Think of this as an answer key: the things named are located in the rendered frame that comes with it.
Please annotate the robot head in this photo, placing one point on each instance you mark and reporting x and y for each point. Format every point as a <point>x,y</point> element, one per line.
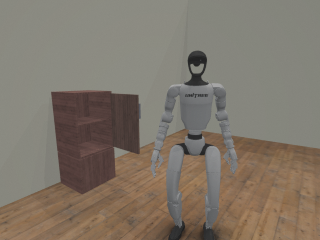
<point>194,58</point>

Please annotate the robot left hand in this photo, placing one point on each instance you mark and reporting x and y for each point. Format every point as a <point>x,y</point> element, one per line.
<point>233,156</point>

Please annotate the cupboard door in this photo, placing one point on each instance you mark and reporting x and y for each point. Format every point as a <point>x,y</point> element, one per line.
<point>125,122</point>

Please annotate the robot right hand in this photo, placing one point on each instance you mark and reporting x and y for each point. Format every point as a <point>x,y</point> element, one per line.
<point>154,159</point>

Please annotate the robot right forearm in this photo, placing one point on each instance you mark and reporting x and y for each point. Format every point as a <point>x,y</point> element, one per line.
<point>161,135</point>

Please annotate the left robot foot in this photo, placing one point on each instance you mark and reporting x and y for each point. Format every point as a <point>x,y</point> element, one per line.
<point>208,233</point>

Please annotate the robot right upper arm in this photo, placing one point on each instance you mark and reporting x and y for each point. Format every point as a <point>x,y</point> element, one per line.
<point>173,91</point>

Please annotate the robot left upper arm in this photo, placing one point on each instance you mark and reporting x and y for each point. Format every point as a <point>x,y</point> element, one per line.
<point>220,101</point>

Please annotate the robot left forearm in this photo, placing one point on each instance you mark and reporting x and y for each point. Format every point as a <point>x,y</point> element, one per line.
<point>226,133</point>

